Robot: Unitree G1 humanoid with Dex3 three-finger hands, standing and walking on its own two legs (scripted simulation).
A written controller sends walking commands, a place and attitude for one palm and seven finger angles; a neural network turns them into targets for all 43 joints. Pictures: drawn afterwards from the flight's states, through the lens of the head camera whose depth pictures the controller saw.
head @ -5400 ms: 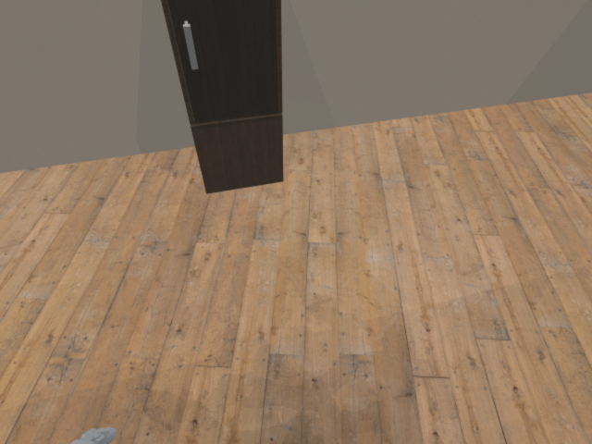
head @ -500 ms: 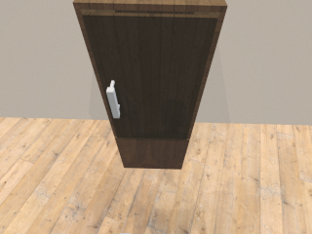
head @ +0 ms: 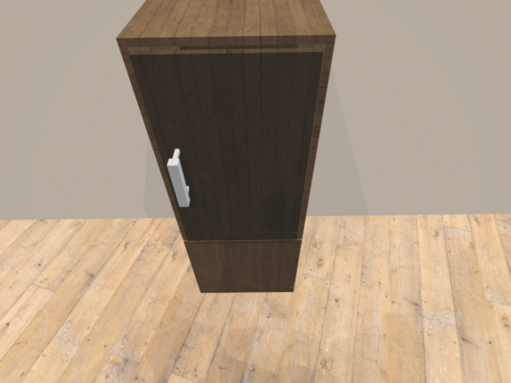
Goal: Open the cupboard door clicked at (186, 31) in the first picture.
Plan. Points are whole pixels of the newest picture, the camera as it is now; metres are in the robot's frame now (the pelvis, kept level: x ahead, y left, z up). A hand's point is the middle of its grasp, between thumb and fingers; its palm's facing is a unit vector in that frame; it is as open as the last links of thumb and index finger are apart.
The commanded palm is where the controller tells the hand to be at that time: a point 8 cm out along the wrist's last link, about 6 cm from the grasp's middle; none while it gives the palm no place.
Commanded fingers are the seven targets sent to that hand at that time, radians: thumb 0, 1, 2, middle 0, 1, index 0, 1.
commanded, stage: come to a stop and stand still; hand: left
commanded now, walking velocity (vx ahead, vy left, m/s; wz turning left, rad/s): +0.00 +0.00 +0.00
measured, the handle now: (180, 178) +0.57 +0.21 -0.04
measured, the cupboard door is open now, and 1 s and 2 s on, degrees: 0 0 0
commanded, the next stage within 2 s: look again from close up in 0.32 s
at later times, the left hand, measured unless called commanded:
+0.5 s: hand out of the picture -0.01 +0.14 -0.18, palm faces +0.01 -0.99 -0.16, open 7.4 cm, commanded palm none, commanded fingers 0.00 0.90 0.90 -0.20 -0.30 -0.20 -0.30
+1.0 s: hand out of the picture +0.06 +0.21 -0.18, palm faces -0.01 -0.97 -0.23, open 7.4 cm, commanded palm none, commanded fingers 0.00 0.90 0.90 -0.20 -0.30 -0.20 -0.30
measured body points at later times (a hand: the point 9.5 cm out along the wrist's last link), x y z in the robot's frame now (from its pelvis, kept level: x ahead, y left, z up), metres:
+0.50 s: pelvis +0.01 -0.01 +0.00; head +0.03 -0.02 +0.44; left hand -0.01 +0.19 -0.16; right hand -0.02 -0.22 -0.17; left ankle +0.04 +0.13 -0.74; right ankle -0.03 -0.11 -0.74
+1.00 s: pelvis +0.03 +0.02 -0.01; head +0.05 +0.02 +0.44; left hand +0.06 +0.26 -0.16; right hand +0.06 -0.21 -0.16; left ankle +0.03 +0.12 -0.74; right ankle -0.03 -0.11 -0.74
